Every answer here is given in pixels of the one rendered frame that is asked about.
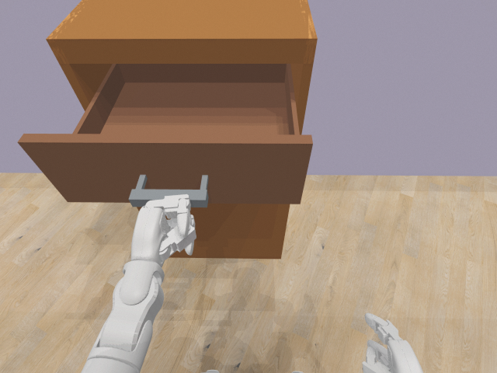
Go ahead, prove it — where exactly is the cabinet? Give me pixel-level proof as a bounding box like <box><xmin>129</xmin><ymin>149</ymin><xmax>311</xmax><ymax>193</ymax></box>
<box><xmin>46</xmin><ymin>0</ymin><xmax>318</xmax><ymax>259</ymax></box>

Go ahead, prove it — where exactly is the robot right hand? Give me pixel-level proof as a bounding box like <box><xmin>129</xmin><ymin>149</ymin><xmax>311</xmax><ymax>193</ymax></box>
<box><xmin>363</xmin><ymin>313</ymin><xmax>423</xmax><ymax>373</ymax></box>

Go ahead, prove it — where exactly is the left robot forearm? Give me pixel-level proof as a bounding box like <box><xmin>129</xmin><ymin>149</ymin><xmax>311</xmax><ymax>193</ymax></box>
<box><xmin>81</xmin><ymin>260</ymin><xmax>165</xmax><ymax>373</ymax></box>

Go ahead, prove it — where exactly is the drawer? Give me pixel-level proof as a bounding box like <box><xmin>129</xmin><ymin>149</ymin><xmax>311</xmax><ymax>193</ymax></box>
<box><xmin>18</xmin><ymin>64</ymin><xmax>313</xmax><ymax>204</ymax></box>

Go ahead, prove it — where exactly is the handle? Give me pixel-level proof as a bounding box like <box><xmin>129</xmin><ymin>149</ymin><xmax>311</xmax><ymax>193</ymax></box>
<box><xmin>128</xmin><ymin>175</ymin><xmax>209</xmax><ymax>207</ymax></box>

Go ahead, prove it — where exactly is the robot left hand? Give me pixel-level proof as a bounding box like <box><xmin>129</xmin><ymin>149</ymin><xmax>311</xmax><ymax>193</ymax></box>
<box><xmin>131</xmin><ymin>194</ymin><xmax>196</xmax><ymax>267</ymax></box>

